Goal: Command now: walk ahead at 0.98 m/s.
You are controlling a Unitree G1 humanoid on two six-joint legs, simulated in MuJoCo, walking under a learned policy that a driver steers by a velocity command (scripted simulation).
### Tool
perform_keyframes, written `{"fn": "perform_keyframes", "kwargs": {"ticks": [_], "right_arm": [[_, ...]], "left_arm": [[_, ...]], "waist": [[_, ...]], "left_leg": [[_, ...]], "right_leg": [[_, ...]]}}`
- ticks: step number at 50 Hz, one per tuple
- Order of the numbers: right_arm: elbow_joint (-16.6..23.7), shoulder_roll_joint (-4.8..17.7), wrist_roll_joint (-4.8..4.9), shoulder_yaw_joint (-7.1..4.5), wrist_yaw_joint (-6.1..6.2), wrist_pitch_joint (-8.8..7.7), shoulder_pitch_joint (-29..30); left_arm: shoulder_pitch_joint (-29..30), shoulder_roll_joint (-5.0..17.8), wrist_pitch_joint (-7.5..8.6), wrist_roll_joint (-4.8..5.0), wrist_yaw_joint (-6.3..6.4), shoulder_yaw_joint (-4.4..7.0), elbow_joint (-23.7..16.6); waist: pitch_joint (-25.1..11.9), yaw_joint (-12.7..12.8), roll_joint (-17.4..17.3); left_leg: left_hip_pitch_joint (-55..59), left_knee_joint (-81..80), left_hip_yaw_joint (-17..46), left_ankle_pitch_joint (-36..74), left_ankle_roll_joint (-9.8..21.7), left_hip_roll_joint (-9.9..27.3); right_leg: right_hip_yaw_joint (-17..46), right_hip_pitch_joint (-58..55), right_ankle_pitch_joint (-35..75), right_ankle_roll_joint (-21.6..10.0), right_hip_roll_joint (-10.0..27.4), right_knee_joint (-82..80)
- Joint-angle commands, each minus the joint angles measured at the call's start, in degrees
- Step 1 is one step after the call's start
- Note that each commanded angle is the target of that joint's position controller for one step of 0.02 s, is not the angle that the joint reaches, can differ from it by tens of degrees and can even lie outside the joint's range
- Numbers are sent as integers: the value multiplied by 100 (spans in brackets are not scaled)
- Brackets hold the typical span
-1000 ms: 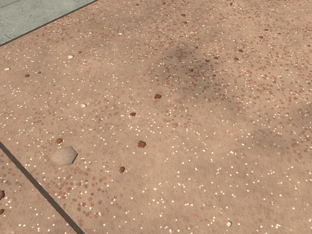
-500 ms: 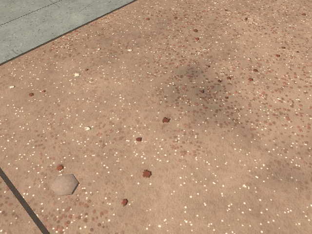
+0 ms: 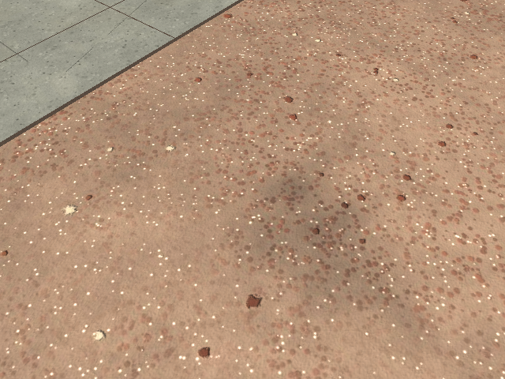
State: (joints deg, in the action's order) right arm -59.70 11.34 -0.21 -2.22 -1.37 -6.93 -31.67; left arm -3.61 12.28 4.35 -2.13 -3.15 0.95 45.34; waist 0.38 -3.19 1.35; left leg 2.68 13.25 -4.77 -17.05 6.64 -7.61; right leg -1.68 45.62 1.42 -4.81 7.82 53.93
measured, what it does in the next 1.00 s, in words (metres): walks ahead: right foot, then left foot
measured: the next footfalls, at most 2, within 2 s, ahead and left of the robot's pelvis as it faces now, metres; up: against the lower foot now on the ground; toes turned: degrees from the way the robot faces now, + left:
right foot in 0.18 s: +0.38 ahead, -0.07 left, +0.00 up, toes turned -3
left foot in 0.64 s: +0.84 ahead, +0.10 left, +0.00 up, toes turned +5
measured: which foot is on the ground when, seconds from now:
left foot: down 0.00-0.16, up 0.18-0.62, down 0.64-1.00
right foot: up 0.00-0.16, down 0.18-0.64, up 0.66-1.00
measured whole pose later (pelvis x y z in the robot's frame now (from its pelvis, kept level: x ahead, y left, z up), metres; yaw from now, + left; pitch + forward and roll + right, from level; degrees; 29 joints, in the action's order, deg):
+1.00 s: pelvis +0.97 +0.02 -0.01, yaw -12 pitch +0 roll +1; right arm -58.0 12.6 -0.6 -1.6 0.1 -7.7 -28.6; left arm -2.9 14.6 2.2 -0.7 -3.7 1.3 44.4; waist 2.3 -2.5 1.4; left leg 12.1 9.8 -16.8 -22.2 1.9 -4.1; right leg -7.7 44.6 5.9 -8.4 3.7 47.2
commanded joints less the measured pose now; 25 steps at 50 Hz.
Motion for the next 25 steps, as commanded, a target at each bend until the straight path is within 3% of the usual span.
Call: {"fn": "perform_keyframes", "kwargs": {"ticks": [1, 3, 5, 6, 8, 9, 10, 11, 12, 13, 14, 16, 18, 19, 22, 25], "right_arm": [[364, 598, 101, -23, 44, -200, 62], [295, 767, 70, -17, 92, -191, -114], [279, 997, -7, -30, 168, -131, -143], [255, 1134, -83, -57, 233, -67, -110], [275, 1379, -213, -139, 333, 103, 242], [376, 1277, -235, -141, 320, 122, 548], [628, 156, -83, 78, 161, 72, -56], [683, 592, 157, 14, 156, -36, 22], [947, 783, 140, -18, 190, -65, 874], [1052, 751, 77, -3, 160, -72, 1249], [1069, 609, 5, 21, 118, -25, 1361], [1119, 311, -192, 95, -31, 164, 1243], [1335, 251, -269, 137, -128, 255, 1650], [1513, 312, -280, 155, -153, 262, 2059], [1921, 353, -224, 246, -213, 197, 3082], [2065, 361, -95, 307, -251, 164, 3656]], "left_arm": [[849, 33, 70, 97, -74, -108, -490], [1027, 174, 73, 132, -35, -99, -535], [868, 430, 75, 94, 42, -24, -510], [491, 588, 71, 93, 93, 36, -433], [-1474, 1000, 50, 113, 255, 243, 152], [-2515, 1260, 17, 21, 364, 382, 428], [-2674, 1743, 19, -197, 401, 515, 468], [-2545, 1355, 8, -61, 256, 507, 479], [-1967, 1080, 56, -16, 218, 466, 503], [-1704, 717, 110, -14, 187, 391, 552], [-1609, 495, 159, -53, 188, 333, 635], [-1703, 279, 242, 19, 245, 228, 842], [-1861, 439, 345, 150, 245, 237, 958], [-1939, 509, 380, 169, 223, 238, 965], [-2110, 562, 452, 214, 163, 220, 959], [-2576, 846, 508, 297, 198, 237, 1090]], "waist": [[954, 76, -181], [830, 52, -301], [411, 212, -597], [107, 460, -798], [-827, 1422, -945], [-1254, 1883, -831], [-1821, 1093, 979], [-2263, 1139, 795], [-1010, 950, 293], [-466, 796, -205], [-63, 548, -457], [193, 129, -266], [545, 48, -100], [708, 103, -95], [966, 267, -110], [948, 517, -8]], "left_leg": [[-1552, -1406, 616, 3332, 159, 1302], [-530, -1249, 441, 4734, 50, 1418], [432, -517, 341, 6854, -51, 1580], [725, 148, 355, 7672, -85, 1708], [568, 2585, 302, 7748, -51, 1824], [-526, 4327, 255, 6273, 51, 1596], [-3075, 6802, 337, 274, -71, 644], [-4200, 7667, 1054, -782, 43, 318], [-4717, 7322, 1048, -48, 147, 792], [-4582, 6960, 1003, 230, 163, 954], [-4347, 6679, 1043, 288, 142, 1115], [-3924, 6214, 1025, 275, -19, 1336], [-4283, 5786, 819, 408, -183, 1550], [-4439, 5417, 627, 697, -238, 1600], [-3938, 3550, 153, 2031, -275, 1515], [-3146, 2318, -234, 2996, -98, 1161]], "right_leg": [[-631, -1343, 1042, -68, -391, -1406], [-731, -1420, 1081, -199, -625, -1999], [-859, -1726, 535, -312, -1041, -2226], [-805, -2109, 97, -377, -1214, -2248], [-539, -3911, -515, -580, -1265, -2506], [-20, -5276, -1337, -765, -704, -2324], [2636, -7199, -2150, -1411, 1126, -2156], [4765, -7477, -3274, -1732, 1417, -3389], [3829, -6517, -3131, -1460, 1138, -3842], [3168, -5603, -2553, -1318, 967, -4034], [2601, -4827, -2107, -1132, 719, -4173], [1924, -3838, -2066, -871, 344, -4492], [1490, -3479, -1737, -811, 196, -4824], [1216, -3328, -1314, -791, 74, -4987], [407, -2941, 374, -614, -350, -5176], [225, -3492, 1756, -440, -156, -5603]]}}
